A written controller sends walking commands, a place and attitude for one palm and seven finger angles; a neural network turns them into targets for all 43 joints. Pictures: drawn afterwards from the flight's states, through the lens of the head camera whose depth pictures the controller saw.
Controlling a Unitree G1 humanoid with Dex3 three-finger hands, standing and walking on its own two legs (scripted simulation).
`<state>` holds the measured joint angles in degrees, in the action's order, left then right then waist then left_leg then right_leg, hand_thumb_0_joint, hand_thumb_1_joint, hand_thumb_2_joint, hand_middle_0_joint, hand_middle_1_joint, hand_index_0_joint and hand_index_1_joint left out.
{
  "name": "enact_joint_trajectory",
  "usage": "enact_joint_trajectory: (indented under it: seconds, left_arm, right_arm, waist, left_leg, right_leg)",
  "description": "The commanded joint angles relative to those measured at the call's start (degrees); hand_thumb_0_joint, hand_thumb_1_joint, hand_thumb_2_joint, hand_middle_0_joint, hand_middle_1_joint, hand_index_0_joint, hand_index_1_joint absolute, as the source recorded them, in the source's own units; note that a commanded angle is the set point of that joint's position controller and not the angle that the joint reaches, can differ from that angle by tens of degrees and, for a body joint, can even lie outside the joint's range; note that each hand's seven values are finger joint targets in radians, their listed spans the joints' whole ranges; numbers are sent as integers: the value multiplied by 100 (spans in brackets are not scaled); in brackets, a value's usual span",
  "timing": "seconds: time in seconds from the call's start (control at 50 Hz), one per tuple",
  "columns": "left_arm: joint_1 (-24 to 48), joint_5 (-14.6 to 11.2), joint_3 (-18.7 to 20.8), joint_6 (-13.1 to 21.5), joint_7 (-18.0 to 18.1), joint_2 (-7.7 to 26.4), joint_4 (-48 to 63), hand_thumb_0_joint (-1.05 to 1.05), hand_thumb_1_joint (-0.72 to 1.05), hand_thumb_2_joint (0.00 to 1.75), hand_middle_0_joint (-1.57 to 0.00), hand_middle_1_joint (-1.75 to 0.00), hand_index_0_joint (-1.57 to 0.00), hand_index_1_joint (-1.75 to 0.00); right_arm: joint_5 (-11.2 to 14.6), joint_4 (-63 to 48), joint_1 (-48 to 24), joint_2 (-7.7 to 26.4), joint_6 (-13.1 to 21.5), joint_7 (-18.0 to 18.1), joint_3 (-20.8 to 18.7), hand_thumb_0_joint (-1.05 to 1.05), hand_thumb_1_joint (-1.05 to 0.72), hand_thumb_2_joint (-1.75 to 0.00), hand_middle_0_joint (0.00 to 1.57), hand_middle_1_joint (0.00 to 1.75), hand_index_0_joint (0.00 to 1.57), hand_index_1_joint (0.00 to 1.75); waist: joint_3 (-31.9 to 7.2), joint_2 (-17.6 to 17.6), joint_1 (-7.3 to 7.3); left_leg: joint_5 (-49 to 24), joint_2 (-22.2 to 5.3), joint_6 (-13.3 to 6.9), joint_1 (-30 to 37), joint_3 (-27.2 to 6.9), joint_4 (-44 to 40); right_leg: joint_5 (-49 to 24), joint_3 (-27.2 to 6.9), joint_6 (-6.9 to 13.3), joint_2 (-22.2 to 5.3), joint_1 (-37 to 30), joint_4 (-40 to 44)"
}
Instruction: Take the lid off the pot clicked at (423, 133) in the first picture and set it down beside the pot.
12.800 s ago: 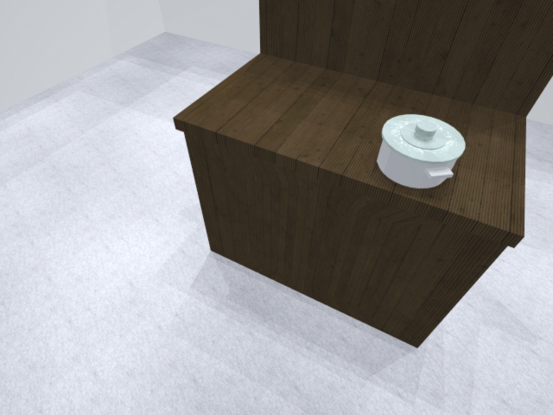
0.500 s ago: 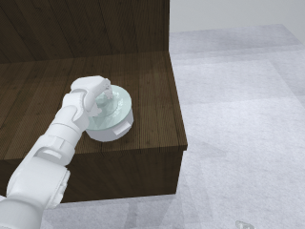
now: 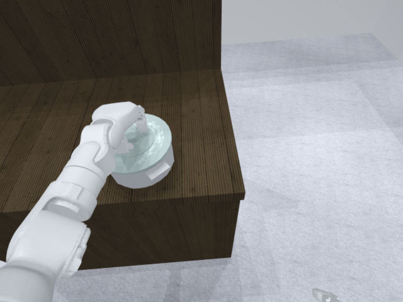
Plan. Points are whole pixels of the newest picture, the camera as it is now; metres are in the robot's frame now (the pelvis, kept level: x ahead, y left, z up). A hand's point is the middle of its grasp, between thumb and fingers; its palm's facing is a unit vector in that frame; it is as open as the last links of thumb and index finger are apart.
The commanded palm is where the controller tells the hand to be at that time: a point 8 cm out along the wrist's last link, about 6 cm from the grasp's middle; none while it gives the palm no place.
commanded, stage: close the fingers and squeeze the knob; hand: left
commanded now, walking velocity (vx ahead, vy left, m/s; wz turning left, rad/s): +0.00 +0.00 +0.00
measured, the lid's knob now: (130, 134) +0.47 +0.17 +0.05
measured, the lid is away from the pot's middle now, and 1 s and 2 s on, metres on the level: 0.00 0.02 0.01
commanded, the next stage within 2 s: lift the lid straight up in 0.40 s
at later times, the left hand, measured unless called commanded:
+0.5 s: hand (123, 138) +0.44 +0.17 +0.08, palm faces -0.34 -0.07 -0.94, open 7.5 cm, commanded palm +0.43 +0.18 +0.14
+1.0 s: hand (115, 133) +0.43 +0.18 +0.10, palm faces -0.32 -0.06 -0.95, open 7.5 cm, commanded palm +0.43 +0.18 +0.18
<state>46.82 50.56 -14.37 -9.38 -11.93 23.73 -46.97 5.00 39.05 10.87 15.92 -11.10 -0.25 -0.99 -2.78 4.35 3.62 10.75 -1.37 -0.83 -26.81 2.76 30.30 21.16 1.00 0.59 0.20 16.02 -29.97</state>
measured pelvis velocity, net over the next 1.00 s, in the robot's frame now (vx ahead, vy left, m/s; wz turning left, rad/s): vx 0.00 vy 0.00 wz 0.01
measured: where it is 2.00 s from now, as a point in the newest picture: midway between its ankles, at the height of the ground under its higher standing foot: outside the picture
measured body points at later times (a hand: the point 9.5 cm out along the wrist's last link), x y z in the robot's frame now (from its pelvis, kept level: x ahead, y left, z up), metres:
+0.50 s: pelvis +0.00 +0.00 +0.00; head +0.04 -0.02 +0.45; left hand +0.46 +0.17 +0.13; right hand +0.10 -0.26 -0.14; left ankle +0.04 +0.12 -0.73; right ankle -0.07 -0.11 -0.73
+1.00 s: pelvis +0.00 +0.00 +0.00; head +0.03 -0.03 +0.45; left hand +0.45 +0.18 +0.15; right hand +0.12 -0.25 -0.14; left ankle +0.04 +0.12 -0.73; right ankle -0.07 -0.11 -0.73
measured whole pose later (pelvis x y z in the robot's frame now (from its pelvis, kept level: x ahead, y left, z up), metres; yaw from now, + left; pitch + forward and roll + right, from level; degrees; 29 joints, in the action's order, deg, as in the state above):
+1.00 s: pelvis +0.00 +0.00 +0.00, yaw +1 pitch +6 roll +0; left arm 48.3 49.4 -16.0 -11.1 -15.2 24.8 -43.8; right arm 5.2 39.8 9.8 15.7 -9.9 0.0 -0.8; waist -2.1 4.8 2.7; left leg 10.1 -0.7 -1.2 -25.4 2.2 29.6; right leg 20.7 1.6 0.2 -0.3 14.3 -29.2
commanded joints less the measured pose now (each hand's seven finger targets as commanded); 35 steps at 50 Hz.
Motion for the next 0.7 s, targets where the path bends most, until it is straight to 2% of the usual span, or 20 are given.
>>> enact_joint_trajectory:
  seconds: [0.0,0.02,0.08,0.12,0.16,0.18,0.2,0.26,0.34,0.36,0.44,0.48,0.5,0.52,0.56,0.58,0.6,0.62,0.64,0.68]
  left_arm:
    - [2563,58,503,-8,193,1282,806,0,48,86,-77,-101,-74,-97]
    - [2745,104,624,-6,204,1483,950,0,49,87,-78,-101,-74,-98]
    - [2727,94,510,10,183,1290,932,0,52,88,-79,-102,-75,-98]
    - [2645,115,649,-8,202,1499,831,0,54,89,-80,-102,-76,-98]
    - [2731,146,537,-33,211,1412,773,0,56,90,-81,-103,-77,-99]
    - [2863,101,428,15,179,1197,997,0,57,90,-81,-103,-78,-99]
    - [2756,106,494,3,196,1297,931,0,58,91,-82,-103,-78,-99]
    - [2588,140,674,-10,216,1536,766,0,60,92,-84,-104,-80,-100]
    - [2829,126,588,-20,212,1501,841,0,64,94,-86,-105,-82,-101]
    - [2823,157,492,-28,207,1360,793,0,65,94,-86,-105,-83,-101]
    - [2504,132,709,25,221,1551,740,0,67,96,-88,-106,-84,-102]
    - [2717,131,711,73,214,1547,976,0,68,96,-88,-106,-84,-102]
    - [2802,119,698,71,228,1574,1175,0,68,96,-88,-106,-84,-102]
    - [2894,151,763,82,249,1651,1335,0,68,96,-88,-106,-84,-102]
    - [2869,160,717,53,262,1585,1329,0,68,96,-89,-106,-85,-102]
    - [2886,117,877,84,266,1737,1425,0,68,96,-89,-107,-85,-102]
    - [2771,94,749,36,270,1614,1240,0,68,96,-89,-107,-85,-102]
    - [2830,122,880,7,283,1803,1196,0,68,96,-89,-107,-85,-102]
    - [2986,112,784,-13,281,1743,1289,0,68,96,-89,-107,-85,-102]
    - [3338,150,867,58,284,1827,1851,0,68,96,-89,-107,-85,-102]
  right_arm:
    - [-5,-615,-160,727,158,25,-203,0,-90,-90,20,30,20,30]
    - [-6,-593,-158,751,155,29,-203,0,-90,-90,20,30,20,30]
    - [2,-628,-210,716,165,21,-191,0,-90,-90,20,30,20,30]
    - [-4,-612,-156,744,158,26,-190,0,-90,-90,20,30,20,30]
    - [16,-587,-185,738,150,44,-177,0,-90,-90,20,30,20,30]
    - [-3,-634,-220,706,165,38,-194,0,-90,-90,20,30,20,30]
    - [-6,-611,-159,727,161,26,-211,0,-90,-90,20,30,20,30]
    - [-4,-629,-157,738,173,43,-184,0,-90,-90,20,30,20,30]
    - [9,-607,-155,747,148,53,-183,0,-90,-90,20,30,20,30]
    - [11,-616,-169,728,160,46,-183,0,-90,-90,20,30,20,30]
    - [-13,-665,-124,729,186,54,-194,0,-90,-90,20,30,20,30]
    - [-18,-681,-182,716,192,50,-193,0,-90,-90,20,30,20,30]
    - [-18,-679,-176,734,178,39,-212,0,-90,-90,20,30,20,30]
    - [-28,-677,-175,726,190,25,-218,0,-90,-90,20,30,20,30]
    - [-25,-668,-182,720,202,21,-225,0,-90,-90,20,30,20,30]
    - [-23,-700,-224,713,220,20,-220,0,-90,-90,20,30,20,30]
    - [-26,-673,-200,715,215,25,-221,0,-90,-90,20,30,20,30]
    - [-17,-623,-168,740,213,33,-205,0,-90,-90,20,30,20,30]
    - [-4,-637,-218,740,208,46,-204,0,-90,-90,20,30,20,30]
    - [-25,-690,-298,704,279,39,-212,0,-90,-90,20,30,20,30]
  waist:
    - [-2027,-590,54]
    - [-2160,-593,28]
    - [-2175,-475,22]
    - [-2156,-543,1]
    - [-2070,-545,39]
    - [-2207,-506,41]
    - [-2152,-364,49]
    - [-2217,-606,-8]
    - [-2049,-454,50]
    - [-2088,-489,44]
    - [-2172,-543,-12]
    - [-2322,-499,-26]
    - [-2294,-301,-4]
    - [-2481,-277,-35]
    - [-2454,-347,-12]
    - [-2518,-298,-58]
    - [-2301,-282,-10]
    - [-2306,-435,-36]
    - [-2268,-353,3]
    - [-2720,-65,-56]
  left_leg:
    - [-1519,255,-405,2082,-23,138]
    - [-1539,256,-401,2127,-36,136]
    - [-1639,257,-389,2122,-51,142]
    - [-1524,267,-391,2096,-47,135]
    - [-1446,259,-383,2036,-26,114]
    - [-1586,262,-395,2105,-42,143]
    - [-1603,244,-396,2193,-55,158]
    - [-1541,270,-398,2070,-37,153]
    - [-1420,237,-389,2030,-24,103]
    - [-1393,255,-382,2071,-56,103]
    - [-1525,249,-404,2072,-29,143]
    - [-1593,253,-399,2090,-47,135]
    - [-1602,225,-397,2215,-56,124]
    - [-1711,241,-395,2367,-96,133]
    - [-1726,234,-398,2428,-104,143]
    - [-1808,227,-403,2403,-122,137]
    - [-1653,236,-408,2336,-85,122]
    - [-1546,237,-402,2271,-111,77]
    - [-1499,221,-400,2286,-96,56]
    - [-1830,234,-396,2613,-178,105]
  right_leg:
    - [-2989,110,85,182,304,323]
    - [-3043,98,84,180,276,309]
    - [-3063,111,110,174,297,279]
    - [-2984,103,93,187,266,292]
    - [-2937,99,88,179,315,304]
    - [-3040,111,109,169,294,280]
    - [-2976,118,112,182,360,279]
    - [-3058,88,86,183,208,288]
    - [-2914,97,92,169,317,310]
    - [-2818,125,99,195,370,306]
    - [-2972,100,95,179,222,298]
    - [-3049,95,110,166,159,286]
    - [-2999,103,111,171,225,288]
    - [-3024,122,118,187,210,275]
    - [-2993,141,113,207,285,293]
    - [-3036,121,132,185,177,294]
    - [-2952,123,113,196,239,323]
    - [-2890,134,107,204,209,338]
    - [-2848,121,110,191,240,347]
    - [-2995,131,155,183,165,288]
